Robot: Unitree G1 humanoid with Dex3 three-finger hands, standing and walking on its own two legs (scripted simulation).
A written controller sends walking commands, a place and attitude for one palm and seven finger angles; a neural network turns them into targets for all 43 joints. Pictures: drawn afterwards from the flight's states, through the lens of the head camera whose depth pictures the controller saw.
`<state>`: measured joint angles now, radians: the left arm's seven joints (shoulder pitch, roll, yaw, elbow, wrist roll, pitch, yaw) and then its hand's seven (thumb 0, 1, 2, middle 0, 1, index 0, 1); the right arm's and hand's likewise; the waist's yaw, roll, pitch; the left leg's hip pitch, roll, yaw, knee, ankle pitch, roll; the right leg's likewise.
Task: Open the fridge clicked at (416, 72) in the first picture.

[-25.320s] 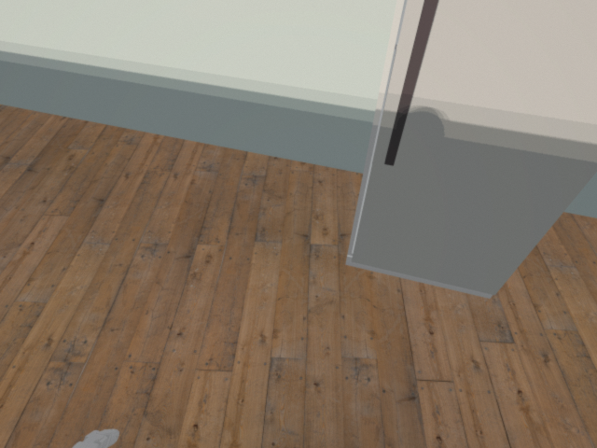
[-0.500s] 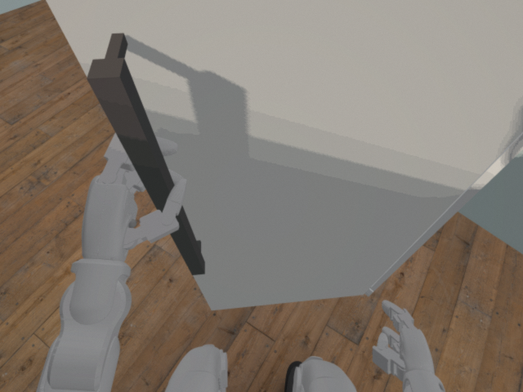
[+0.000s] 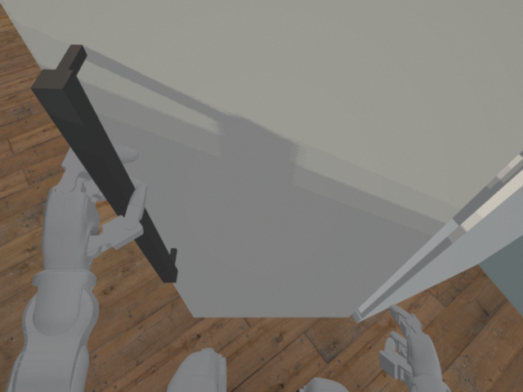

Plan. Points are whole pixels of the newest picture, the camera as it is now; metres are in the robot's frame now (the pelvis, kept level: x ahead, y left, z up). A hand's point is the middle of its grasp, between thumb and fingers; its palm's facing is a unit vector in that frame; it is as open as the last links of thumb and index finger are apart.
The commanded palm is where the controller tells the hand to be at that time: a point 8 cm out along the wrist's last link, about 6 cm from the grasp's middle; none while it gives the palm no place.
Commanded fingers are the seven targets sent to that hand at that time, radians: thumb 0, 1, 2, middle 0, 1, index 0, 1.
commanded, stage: walk backward, drawing the door open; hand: left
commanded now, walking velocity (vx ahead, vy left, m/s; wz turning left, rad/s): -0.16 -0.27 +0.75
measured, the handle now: (140, 206) +0.34 +0.18 +0.09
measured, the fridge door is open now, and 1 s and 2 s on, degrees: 67 77 74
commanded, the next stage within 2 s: stop walking and hold the door back in 0.20 s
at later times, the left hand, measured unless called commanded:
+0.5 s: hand (143, 301) +0.20 +0.13 +0.15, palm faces +0.50 -0.83 -0.26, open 6.1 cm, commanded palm +0.18 +0.18 +0.14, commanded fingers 0.00 0.90 0.90 -0.45 -1.40 -0.45 -1.40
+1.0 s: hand (138, 271) +0.23 +0.14 +0.15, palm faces +0.44 -0.87 -0.21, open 5.6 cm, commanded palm +0.19 +0.19 +0.14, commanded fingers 0.00 0.90 0.90 -0.45 -1.40 -0.45 -1.40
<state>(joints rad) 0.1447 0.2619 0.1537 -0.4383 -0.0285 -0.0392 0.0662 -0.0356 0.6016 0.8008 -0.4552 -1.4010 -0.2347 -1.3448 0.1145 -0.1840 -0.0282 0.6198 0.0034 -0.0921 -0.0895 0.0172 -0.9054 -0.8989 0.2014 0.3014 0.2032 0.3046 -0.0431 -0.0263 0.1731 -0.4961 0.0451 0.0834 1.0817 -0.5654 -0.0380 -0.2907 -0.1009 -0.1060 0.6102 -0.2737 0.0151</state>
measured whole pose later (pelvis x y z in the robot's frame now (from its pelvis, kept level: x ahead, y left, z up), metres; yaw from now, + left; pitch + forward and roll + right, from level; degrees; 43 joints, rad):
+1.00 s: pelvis -0.12 -0.16 +0.00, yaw +20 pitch -3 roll +0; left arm -0.67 0.29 0.13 0.72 -0.01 -0.11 0.04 -0.08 0.63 0.77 -0.45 -1.40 -0.44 -1.40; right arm 0.26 -0.21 0.04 0.77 0.02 -0.06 -0.11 0.01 -0.90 -0.90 0.20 0.30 0.21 0.30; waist -0.02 0.02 0.07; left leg -0.38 0.01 0.06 0.89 -0.47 0.01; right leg -0.34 -0.03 -0.07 0.60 -0.21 -0.02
